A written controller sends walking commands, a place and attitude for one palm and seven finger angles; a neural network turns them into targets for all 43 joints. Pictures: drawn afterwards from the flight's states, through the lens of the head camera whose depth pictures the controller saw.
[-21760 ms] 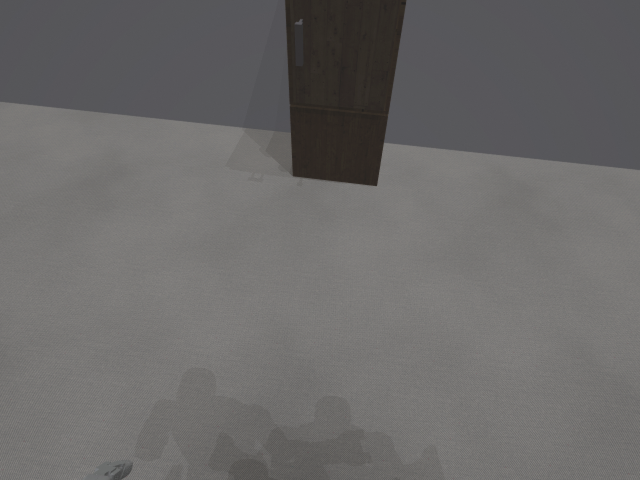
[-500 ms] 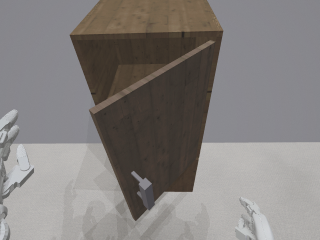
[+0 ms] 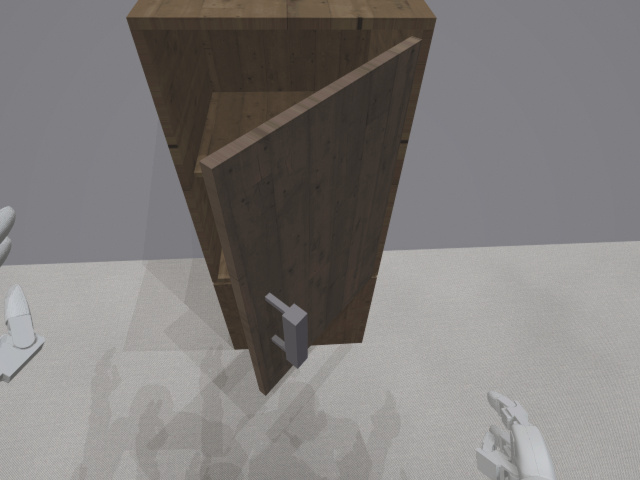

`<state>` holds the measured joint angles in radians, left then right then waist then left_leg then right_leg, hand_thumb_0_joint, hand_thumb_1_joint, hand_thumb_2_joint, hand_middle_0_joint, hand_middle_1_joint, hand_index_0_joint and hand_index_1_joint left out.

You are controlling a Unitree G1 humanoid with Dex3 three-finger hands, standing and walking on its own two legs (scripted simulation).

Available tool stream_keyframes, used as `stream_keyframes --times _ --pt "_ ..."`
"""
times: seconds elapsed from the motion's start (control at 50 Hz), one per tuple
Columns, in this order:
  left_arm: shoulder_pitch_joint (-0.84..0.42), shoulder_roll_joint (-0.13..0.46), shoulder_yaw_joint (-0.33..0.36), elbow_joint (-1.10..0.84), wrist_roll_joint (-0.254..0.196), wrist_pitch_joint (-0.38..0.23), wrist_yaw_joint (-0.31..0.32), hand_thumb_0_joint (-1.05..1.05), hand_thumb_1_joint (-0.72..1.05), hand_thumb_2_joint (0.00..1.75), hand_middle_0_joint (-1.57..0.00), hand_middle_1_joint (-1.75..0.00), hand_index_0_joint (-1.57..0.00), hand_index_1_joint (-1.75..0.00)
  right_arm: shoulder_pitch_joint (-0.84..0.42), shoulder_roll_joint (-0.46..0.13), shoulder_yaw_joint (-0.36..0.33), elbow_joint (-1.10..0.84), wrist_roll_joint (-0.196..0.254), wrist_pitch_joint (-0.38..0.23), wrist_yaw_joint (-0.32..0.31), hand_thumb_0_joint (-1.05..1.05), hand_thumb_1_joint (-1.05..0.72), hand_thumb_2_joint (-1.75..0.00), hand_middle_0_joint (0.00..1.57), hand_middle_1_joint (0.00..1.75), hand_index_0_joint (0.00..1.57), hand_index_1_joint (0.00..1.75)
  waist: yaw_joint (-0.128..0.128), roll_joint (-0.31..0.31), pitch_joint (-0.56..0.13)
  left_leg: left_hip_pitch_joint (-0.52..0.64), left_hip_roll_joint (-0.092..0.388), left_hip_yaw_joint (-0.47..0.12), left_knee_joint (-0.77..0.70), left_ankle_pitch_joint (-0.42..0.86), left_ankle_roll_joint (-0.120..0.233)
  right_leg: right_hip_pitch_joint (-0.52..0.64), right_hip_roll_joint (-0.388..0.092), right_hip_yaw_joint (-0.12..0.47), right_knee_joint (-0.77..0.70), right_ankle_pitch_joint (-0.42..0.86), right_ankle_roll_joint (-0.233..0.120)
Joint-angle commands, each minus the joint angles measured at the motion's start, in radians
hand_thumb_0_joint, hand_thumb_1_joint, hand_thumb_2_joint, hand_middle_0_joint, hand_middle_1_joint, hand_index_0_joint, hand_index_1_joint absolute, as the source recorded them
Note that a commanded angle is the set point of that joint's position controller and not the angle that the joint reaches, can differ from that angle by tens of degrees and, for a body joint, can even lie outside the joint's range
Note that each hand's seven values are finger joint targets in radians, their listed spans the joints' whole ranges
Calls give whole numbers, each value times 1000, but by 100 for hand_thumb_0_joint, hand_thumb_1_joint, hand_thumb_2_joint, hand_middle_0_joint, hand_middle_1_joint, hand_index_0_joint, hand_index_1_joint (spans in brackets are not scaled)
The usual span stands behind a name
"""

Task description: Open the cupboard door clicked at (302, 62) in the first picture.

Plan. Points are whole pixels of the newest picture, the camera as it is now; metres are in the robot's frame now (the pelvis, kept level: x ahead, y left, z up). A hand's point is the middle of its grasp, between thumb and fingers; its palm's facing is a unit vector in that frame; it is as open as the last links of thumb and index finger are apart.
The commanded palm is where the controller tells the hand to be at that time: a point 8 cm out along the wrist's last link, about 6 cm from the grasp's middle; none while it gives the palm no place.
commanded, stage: step back with the hand held close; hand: left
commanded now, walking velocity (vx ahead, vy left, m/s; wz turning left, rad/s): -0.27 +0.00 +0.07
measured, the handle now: (285, 330) +0.35 +0.08 -0.09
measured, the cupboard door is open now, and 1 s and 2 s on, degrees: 47 47 47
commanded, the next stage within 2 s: stop stepping back and stand still in 0.58 s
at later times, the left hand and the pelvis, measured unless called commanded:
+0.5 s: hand out of the picture +0.07 +0.28 +0.17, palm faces +0.47 -0.75 -0.46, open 7.4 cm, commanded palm -0.01 +0.31 +0.18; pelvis -0.13 +0.00 +0.00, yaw +3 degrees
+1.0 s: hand out of the picture -0.03 +0.21 +0.17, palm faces +0.42 -0.79 -0.44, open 7.4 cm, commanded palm -0.09 +0.24 +0.18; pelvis -0.25 -0.05 -0.01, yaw -4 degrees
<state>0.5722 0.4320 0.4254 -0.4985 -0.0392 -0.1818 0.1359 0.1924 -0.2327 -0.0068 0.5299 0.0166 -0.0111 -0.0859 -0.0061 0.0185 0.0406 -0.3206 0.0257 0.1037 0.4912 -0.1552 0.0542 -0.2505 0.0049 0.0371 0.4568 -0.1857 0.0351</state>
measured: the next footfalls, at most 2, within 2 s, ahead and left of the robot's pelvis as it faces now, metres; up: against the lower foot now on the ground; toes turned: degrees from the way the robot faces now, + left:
left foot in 0.36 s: +0.00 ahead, +0.09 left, +0.00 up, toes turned +5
right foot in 0.74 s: -0.33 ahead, -0.13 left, +0.00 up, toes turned -3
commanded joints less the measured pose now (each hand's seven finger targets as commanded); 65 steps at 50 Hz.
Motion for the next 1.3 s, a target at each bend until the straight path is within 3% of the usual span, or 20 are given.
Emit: stream_keyframes --times 0.0,0.12,0.22,0.3,0.34,0.38,0.46,0.64,0.68,0.72,0.76,0.8,0.88,0.96,1.06,1.1,1.12,1.14,1.22,1.28 --pt "-58 143 128 -184 24 -78 33 0 90 90 -20 -30 -20 -30 -98 -144 -51 -158 -6 -81 -10 0 -90 -90 20 30 20 30 14 137 -64 -335 152 -202 -289 -528 45 259 49 -14 128 8 -3" --pt "-118 164 155 -202 35 -96 27 0 90 90 -20 -30 -20 -30 -92 -132 -60 -147 -14 -115 -8 0 -90 -90 20 30 20 30 15 102 -57 -414 158 -204 -218 -590 48 238 56 17 176 -70 -27" --pt "-83 169 114 -238 5 -102 45 0 90 90 -20 -30 -20 -30 -43 -90 -66 -72 -20 -119 22 0 -90 -90 20 30 20 30 -7 -201 -169 119 -49 -83 401 -208 -68 -263 -255 350 -191 74 -197" --pt "-155 176 103 -234 4 -86 49 0 90 90 -20 -30 -20 -30 -85 -88 -39 -58 -18 -112 1 0 -90 -90 20 30 20 30 -21 -61 -94 120 -5 -101 -57 -77 -49 -185 -89 133 -9 166 -61" --pt "-189 191 129 -271 17 -98 55 0 90 90 -20 -30 -20 -30 -114 -117 -43 -70 -27 -130 -15 0 -90 -90 20 30 20 30 11 273 -114 -50 263 -347 -228 128 41 -56 49 2 306 -134 -3" --pt "-127 188 157 -204 11 -112 51 0 90 90 -20 -30 -20 -30 -72 -92 -59 -51 -38 -161 -1 0 -90 -90 20 30 20 30 9 227 -197 -101 342 -380 -291 -34 101 -9 77 36 615 -309 -14" --pt "-51 148 130 -276 -12 -97 45 0 90 90 -20 -30 -20 -30 -86 -103 -70 -50 -32 -173 27 0 -90 -90 20 30 20 30 15 125 -203 39 295 -289 -221 60 112 -124 50 13 617 -284 -15" --pt "-50 176 129 -285 -45 -73 48 0 90 90 -20 -30 -20 -30 -93 -92 -50 -26 -44 -169 28 0 -90 -90 20 30 20 30 12 265 -244 52 193 -197 -390 -262 -31 96 95 -137 90 -350 -62" --pt "-13 220 166 -292 -53 -90 39 0 90 90 -20 -30 -20 -30 -78 -79 -48 -33 -38 -151 33 0 -90 -90 20 30 20 30 11 172 -259 129 101 -89 -217 -152 -88 87 40 -96 -184 -244 -100" --pt "32 304 232 -311 -47 -102 44 0 90 90 -20 -30 -20 -30 -83 -66 -36 -26 -27 -128 34 0 -90 -90 20 30 20 30 17 -122 -224 174 -27 -34 252 -107 -106 -187 -245 178 -311 -151 -170" --pt "25 330 277 -269 -36 -107 60 0 90 90 -20 -30 -20 -30 -100 -76 -19 -47 -40 -136 38 0 -90 -90 20 30 20 30 25 -100 -195 -94 1 -87 458 -190 -87 -70 -350 196 -224 226 -219" --pt "35 231 199 -218 -26 -71 50 0 90 90 -20 -30 -20 -30 -91 -72 -30 -64 9 -136 28 0 -90 -90 20 30 20 30 9 -261 -205 -272 -15 -62 371 -154 -67 255 -232 76 -29 748 -104" --pt "-64 179 130 -133 -22 -54 52 0 90 90 -20 -30 -20 -30 -60 -101 -23 -13 -7 -143 2 0 -90 -90 20 30 20 30 -35 -3 -166 161 -56 -8 13 79 -11 33 -169 -5 101 579 -57" --pt "-186 182 98 -96 1 -63 54 0 90 90 -20 -30 -20 -30 -12 -137 -45 -9 -14 -173 10 0 -90 -90 20 30 20 30 -13 118 -104 241 289 -526 -148 176 192 -260 7 -22 457 -368 13" --pt "-40 185 130 -185 7 -59 48 0 90 90 -20 -30 -20 -30 -83 -108 -38 -44 -16 -170 12 0 -90 -90 20 30 20 30 13 204 -54 -320 139 -226 -281 -529 42 245 6 -132 194 -260 -49" --pt "29 197 150 -172 18 -63 45 0 90 90 -20 -30 -20 -30 -86 -91 -46 -70 -15 -148 12 0 -90 -90 20 30 20 30 22 47 -26 -428 12 -88 23 -525 -20 241 -79 28 -7 -396 -103" --pt "36 226 176 -168 18 -61 45 0 90 90 -20 -30 -20 -30 -70 -85 -59 -69 -13 -128 17 0 -90 -90 20 30 20 30 24 -238 -20 -355 -62 -25 448 -400 -56 2 -297 378 -268 -668 -186" --pt "-31 204 146 -177 9 -66 40 0 90 90 -20 -30 -20 -30 -88 -107 -61 -56 -25 -128 19 0 -90 -90 20 30 20 30 16 -261 46 -368 -57 -111 704 -307 -68 -174 -409 601 -399 -761 -218" --pt "-104 192 143 -73 15 -116 14 0 90 90 -20 -30 -20 -30 -25 -88 -44 -14 -26 -129 15 0 -90 -90 20 30 20 30 -33 -42 -5 -314 26 -118 684 -63 -77 -129 -264 233 -289 -406 -148" --pt "-153 154 93 40 24 -123 20 0 90 90 -20 -30 -20 -30 -30 -95 -51 1 -23 -142 1 0 -90 -90 20 30 20 30 -17 -74 -30 -260 8 -70 502 -74 -57 -32 -241 169 -280 -268 -91"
